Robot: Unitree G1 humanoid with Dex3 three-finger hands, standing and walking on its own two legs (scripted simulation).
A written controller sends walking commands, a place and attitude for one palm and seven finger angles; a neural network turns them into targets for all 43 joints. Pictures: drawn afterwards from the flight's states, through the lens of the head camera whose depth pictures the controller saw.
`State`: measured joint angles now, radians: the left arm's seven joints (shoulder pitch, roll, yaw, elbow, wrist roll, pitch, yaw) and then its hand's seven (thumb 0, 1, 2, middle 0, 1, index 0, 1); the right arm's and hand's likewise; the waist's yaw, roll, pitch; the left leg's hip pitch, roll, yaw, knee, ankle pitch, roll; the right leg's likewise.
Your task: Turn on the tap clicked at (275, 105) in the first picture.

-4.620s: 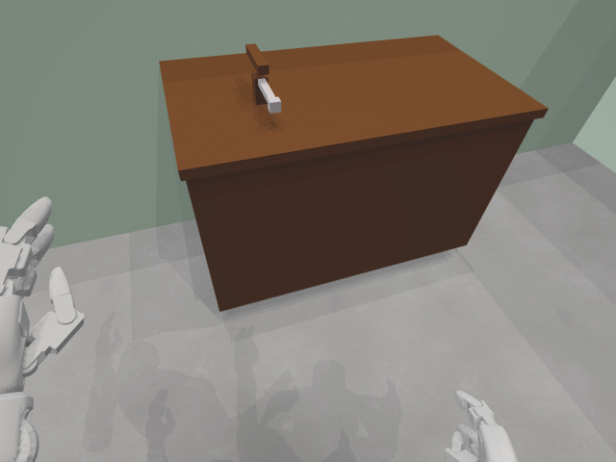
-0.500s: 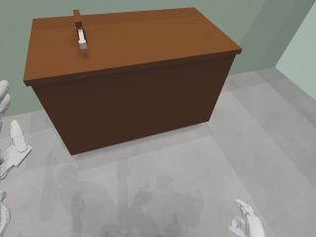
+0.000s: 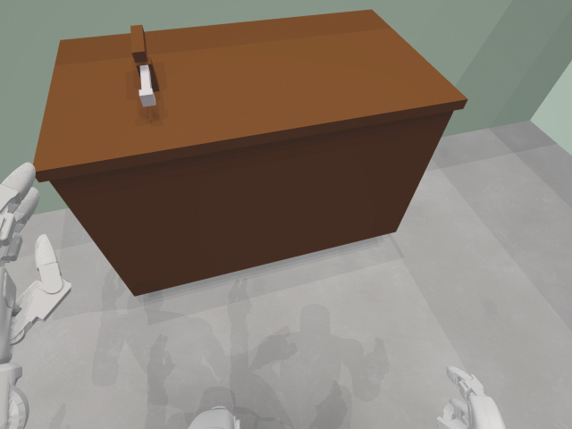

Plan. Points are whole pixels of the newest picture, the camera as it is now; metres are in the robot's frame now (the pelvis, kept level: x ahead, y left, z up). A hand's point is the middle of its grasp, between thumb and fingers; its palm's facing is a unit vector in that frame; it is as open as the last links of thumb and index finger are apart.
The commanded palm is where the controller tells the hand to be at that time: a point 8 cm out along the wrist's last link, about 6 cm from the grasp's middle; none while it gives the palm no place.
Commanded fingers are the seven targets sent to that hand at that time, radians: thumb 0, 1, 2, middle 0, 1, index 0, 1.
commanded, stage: take the last steps up to it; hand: left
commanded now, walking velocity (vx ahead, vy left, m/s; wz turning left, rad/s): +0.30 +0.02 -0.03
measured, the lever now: (147, 97) +0.74 +0.36 +0.02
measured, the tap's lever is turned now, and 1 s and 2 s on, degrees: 0 0 0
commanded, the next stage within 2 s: come to a stop and stand still in 1.56 s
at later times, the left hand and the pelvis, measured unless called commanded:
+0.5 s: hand (119, 198) +0.32 +0.22 +0.17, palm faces +0.40 -0.77 -0.49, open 7.4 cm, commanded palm +0.27 +0.26 +0.18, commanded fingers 0.00 0.90 0.90 -0.20 -0.30 -0.20 -0.30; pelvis +0.10 -0.02 -0.02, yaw -2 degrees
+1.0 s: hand (130, 136) +0.43 +0.24 +0.17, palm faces +0.43 -0.82 -0.37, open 7.4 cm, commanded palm +0.37 +0.27 +0.18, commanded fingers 0.00 0.90 0.90 -0.20 -0.30 -0.20 -0.30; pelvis +0.20 -0.01 -0.01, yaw -1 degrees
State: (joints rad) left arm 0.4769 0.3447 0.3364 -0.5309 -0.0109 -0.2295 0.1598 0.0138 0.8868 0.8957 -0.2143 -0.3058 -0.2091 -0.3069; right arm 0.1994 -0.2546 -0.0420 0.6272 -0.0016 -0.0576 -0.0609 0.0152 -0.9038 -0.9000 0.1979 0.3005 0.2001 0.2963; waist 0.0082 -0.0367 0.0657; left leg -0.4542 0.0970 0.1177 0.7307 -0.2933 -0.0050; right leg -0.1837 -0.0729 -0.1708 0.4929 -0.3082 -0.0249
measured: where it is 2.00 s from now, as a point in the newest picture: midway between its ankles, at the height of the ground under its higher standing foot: (298, 397)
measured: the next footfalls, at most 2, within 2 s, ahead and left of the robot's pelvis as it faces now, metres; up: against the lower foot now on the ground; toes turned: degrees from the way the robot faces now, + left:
left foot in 0.08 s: +0.13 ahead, +0.14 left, +0.00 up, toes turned +8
right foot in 0.44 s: +0.18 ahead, -0.11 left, +0.00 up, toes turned -12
